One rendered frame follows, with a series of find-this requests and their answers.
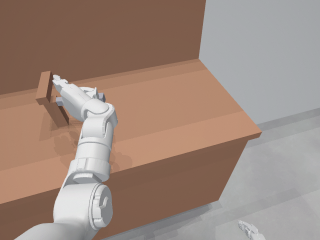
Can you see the counter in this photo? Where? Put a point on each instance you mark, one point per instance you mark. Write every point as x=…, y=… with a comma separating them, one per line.
x=179, y=134

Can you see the robot left upper arm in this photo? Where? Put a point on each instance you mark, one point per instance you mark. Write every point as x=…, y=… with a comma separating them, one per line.
x=81, y=210

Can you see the right robot hand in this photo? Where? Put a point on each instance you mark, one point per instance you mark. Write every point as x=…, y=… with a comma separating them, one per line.
x=250, y=230

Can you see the left robot forearm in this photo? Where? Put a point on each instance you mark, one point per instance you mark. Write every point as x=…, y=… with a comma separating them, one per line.
x=91, y=163

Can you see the tap lever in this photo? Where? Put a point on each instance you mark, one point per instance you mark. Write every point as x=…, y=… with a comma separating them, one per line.
x=101, y=98

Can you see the left robot hand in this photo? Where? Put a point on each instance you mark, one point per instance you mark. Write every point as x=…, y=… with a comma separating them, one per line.
x=74, y=97

